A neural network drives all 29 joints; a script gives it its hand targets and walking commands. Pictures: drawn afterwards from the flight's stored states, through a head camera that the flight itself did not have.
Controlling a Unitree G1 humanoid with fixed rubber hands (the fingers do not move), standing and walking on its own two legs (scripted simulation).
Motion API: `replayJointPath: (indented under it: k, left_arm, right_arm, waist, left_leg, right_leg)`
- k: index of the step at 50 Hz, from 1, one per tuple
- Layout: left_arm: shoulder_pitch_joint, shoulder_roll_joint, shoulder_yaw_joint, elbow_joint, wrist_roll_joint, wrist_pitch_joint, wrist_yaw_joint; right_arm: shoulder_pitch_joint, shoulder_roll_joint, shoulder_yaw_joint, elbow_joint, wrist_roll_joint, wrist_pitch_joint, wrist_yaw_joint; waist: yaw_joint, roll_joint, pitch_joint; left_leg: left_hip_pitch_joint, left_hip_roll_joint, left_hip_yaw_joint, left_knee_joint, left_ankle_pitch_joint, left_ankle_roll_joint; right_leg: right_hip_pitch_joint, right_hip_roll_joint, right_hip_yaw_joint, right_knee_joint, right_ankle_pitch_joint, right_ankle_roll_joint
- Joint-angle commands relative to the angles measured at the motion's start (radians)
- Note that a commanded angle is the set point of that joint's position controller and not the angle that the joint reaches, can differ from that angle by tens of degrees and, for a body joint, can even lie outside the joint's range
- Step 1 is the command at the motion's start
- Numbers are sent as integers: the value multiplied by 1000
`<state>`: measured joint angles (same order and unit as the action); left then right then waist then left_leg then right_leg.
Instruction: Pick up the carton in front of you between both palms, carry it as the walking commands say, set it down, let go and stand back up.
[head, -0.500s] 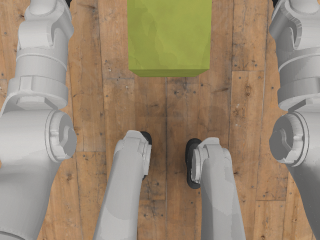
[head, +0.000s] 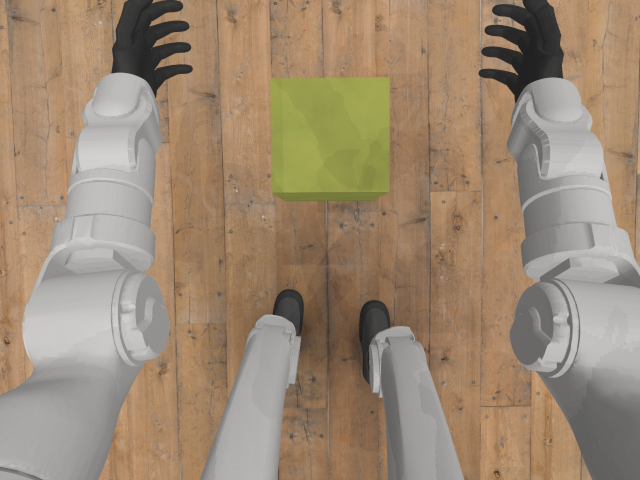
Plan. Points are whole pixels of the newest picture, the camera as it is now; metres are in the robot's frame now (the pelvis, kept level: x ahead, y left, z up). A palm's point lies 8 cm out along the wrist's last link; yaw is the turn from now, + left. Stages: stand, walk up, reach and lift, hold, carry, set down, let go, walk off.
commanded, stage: let go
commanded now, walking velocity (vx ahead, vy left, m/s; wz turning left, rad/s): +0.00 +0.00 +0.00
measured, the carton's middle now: (329, 149) +0.53 +0.04 -0.53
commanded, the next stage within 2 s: stand in 1.26 s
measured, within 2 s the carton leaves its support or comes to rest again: neither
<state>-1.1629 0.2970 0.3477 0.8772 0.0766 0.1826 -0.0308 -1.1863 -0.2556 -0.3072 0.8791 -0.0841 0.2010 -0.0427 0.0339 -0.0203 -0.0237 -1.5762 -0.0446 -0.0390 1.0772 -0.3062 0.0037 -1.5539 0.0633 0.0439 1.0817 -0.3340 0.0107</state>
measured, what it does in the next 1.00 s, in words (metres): rises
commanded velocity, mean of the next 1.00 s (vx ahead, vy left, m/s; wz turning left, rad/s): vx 0.00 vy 0.00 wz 0.00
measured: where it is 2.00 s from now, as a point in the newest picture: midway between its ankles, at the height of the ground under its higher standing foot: (329, 351)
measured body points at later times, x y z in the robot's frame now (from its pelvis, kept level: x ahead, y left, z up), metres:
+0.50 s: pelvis +0.06 +0.00 +0.09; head +0.23 +0.00 +0.51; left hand +0.35 +0.24 -0.01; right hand +0.37 -0.21 -0.01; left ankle +0.07 +0.11 -0.62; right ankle +0.06 -0.12 -0.62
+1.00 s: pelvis +0.08 -0.01 +0.12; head +0.10 -0.01 +0.57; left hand +0.25 +0.23 +0.05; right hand +0.26 -0.24 +0.05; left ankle +0.07 +0.11 -0.62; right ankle +0.06 -0.12 -0.62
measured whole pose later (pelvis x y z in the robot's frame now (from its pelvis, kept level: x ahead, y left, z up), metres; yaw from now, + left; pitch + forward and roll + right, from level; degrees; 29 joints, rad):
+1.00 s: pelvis +0.08 -0.01 +0.12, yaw +1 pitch -4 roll +0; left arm 0.22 0.22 0.04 0.43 0.01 0.12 -0.08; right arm 0.23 -0.21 -0.04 0.43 0.00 0.11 0.07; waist 0.00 -0.01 0.09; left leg -0.12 -0.03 -0.05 0.44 -0.26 0.00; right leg -0.10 0.04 0.05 0.45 -0.29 -0.02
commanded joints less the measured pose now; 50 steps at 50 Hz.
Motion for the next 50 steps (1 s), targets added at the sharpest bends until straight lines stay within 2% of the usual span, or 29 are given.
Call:
replayJointPath:
  k: [1, 8, 17, 28, 34, 37, 43, 50]
  left_arm:
    - [-35, 122, 0, -157, 45, -20, -16]
    - [258, 72, -68, -315, 15, -69, -37]
    - [660, 11, -125, -306, -39, -144, -45]
    - [1065, -3, -216, -425, -79, -203, -34]
    - [1263, -5, -258, -486, -81, -198, -30]
    - [1314, 3, -270, -509, -83, -186, -31]
    - [1338, 13, -282, -542, -82, -128, -43]
    - [1343, 15, -273, -545, -64, -61, -47]
  right_arm:
    - [-36, -75, -3, -171, -38, -16, -7]
    - [257, -29, 49, -335, -12, -72, 5]
    - [668, -2, 93, -328, 16, -150, 42]
    - [1058, -8, 172, -421, 60, -211, 68]
    - [1250, -17, 204, -470, 77, -215, 80]
    - [1317, -22, 219, -493, 80, -204, 86]
    - [1362, -34, 241, -535, 83, -147, 103]
    - [1358, -44, 244, -556, 80, -82, 115]
  waist:
    - [20, 9, -1107]
    - [14, 30, -989]
    - [0, 34, -764]
    - [-14, 22, -445]
    - [-17, 19, -249]
    - [-26, 7, -152]
    - [-34, -2, 20]
    - [-27, 16, 102]
  left_leg:
    - [773, -13, 49, -92, 499, -23]
    - [997, 10, 7, -207, 590, -16]
    - [1157, 27, -26, -319, 594, -15]
    - [1258, 24, -3, -504, 382, -17]
    - [1363, 17, 19, -607, 330, -22]
    - [1407, 11, 21, -649, 302, -22]
    - [1473, 3, 30, -690, 204, -16]
    - [1505, 4, 33, -681, 178, -12]
  right_leg:
    - [626, 18, -41, -116, 416, 34]
    - [666, 8, -34, -245, 420, 26]
    - [747, -6, -23, -373, 373, 19]
    - [1108, -30, -10, -530, 306, 9]
    - [1296, -33, -13, -630, 305, 9]
    - [1353, -35, -8, -676, 302, 10]
    - [1376, -43, -10, -727, 216, 5]
    - [1399, -44, -16, -725, 191, 1]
